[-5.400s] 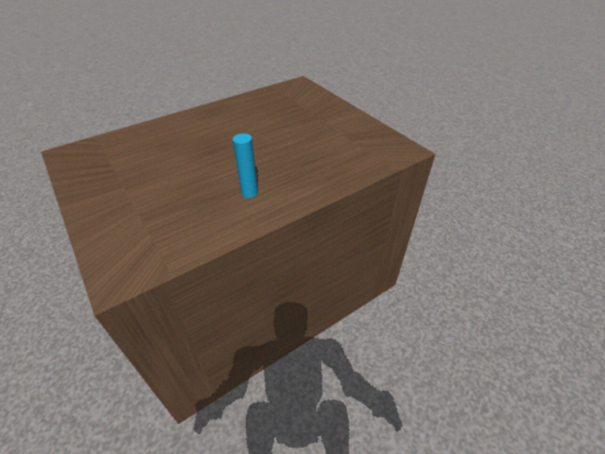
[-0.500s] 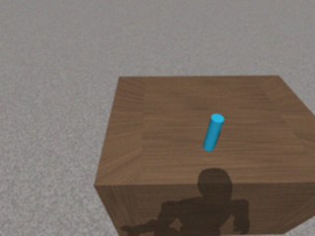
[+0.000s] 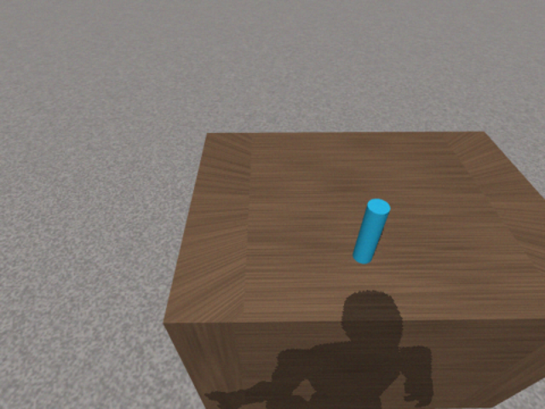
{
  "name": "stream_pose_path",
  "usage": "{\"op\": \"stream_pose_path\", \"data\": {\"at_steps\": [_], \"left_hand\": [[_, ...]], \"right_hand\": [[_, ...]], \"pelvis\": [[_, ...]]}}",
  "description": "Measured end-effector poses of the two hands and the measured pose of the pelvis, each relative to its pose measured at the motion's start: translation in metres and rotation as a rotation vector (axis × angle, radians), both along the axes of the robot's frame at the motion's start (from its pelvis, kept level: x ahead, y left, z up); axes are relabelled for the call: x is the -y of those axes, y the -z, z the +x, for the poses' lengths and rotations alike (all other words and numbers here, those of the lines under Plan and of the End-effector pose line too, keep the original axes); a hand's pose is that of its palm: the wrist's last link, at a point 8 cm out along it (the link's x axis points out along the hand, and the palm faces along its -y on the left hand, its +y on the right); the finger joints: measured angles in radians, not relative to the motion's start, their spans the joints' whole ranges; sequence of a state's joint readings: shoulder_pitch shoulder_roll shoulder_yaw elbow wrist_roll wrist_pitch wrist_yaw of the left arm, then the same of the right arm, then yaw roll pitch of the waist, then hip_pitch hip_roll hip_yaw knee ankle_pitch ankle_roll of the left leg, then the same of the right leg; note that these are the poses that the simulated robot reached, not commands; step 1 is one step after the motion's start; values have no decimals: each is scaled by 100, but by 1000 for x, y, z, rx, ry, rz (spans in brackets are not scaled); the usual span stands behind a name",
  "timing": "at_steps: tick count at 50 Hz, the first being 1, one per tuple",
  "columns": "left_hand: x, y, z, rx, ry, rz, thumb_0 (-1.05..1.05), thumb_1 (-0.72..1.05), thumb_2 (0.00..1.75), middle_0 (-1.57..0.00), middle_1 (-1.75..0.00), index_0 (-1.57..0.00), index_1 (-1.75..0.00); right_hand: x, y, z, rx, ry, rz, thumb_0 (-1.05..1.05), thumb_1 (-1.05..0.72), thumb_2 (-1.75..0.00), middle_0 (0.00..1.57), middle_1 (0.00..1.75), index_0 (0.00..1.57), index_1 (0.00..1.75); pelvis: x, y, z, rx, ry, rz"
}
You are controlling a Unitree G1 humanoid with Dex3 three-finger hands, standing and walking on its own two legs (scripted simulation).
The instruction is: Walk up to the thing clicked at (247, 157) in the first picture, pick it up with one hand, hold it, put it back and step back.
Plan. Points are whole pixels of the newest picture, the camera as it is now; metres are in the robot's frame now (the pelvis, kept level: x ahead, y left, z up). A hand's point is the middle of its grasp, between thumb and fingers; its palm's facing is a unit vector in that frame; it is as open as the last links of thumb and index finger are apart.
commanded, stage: stand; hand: right
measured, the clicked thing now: (369, 233) +0.50 -0.21 -0.05
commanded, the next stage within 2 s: rise first in 0.62 s
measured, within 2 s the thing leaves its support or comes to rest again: neither
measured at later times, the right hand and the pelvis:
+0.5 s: hand out of the picture +0.09 -0.25 -0.16, palm faces -0.02 +0.94 -0.34, open 7.4 cm; pelvis +0.01 +0.00 +0.00, yaw +0 degrees
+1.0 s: hand out of the picture +0.18 -0.25 -0.12, palm faces +0.19 +0.93 -0.32, open 12.0 cm; pelvis -0.01 +0.00 -0.01, yaw +0 degrees
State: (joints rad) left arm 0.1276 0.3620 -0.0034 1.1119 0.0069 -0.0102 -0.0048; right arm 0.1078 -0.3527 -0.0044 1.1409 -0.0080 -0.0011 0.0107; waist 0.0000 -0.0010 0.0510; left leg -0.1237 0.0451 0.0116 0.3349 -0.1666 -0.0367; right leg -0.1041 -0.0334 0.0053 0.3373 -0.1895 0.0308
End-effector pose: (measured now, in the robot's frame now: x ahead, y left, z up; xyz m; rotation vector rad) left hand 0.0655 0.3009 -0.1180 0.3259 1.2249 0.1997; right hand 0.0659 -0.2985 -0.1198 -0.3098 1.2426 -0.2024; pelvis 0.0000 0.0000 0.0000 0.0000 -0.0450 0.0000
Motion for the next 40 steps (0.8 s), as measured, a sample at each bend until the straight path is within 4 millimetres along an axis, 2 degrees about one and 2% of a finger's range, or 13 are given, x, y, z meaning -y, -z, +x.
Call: {"op": "stream_pose_path", "data": {"at_steps": [25, 37, 40], "left_hand": [[1, -1, 10, 10, -1, 2, 0, 90, 90, -20, -30, -21, -30], [1, -2, 9, 11, -3, 3, 0, 90, 89, -20, -30, -21, -30], [7, -4, 25, 125, -32, -11, 1, 86, 85, -16, -26, -17, -26]], "right_hand": [[-1, 0, 14, 15, -5, 1, 0, -90, -90, 20, 30, 20, 30], [0, -1, 13, 17, -4, -1, 0, -90, -90, 20, 30, 20, 29], [-6, -4, 29, 126, 17, 9, 1, -86, -86, 17, 26, 17, 26]], "pelvis": [[0, 0, 8, -2, -1, 0], [0, 0, 7, 1, 0, 0], [1, 3, 1, -10, -2, 1]]}}
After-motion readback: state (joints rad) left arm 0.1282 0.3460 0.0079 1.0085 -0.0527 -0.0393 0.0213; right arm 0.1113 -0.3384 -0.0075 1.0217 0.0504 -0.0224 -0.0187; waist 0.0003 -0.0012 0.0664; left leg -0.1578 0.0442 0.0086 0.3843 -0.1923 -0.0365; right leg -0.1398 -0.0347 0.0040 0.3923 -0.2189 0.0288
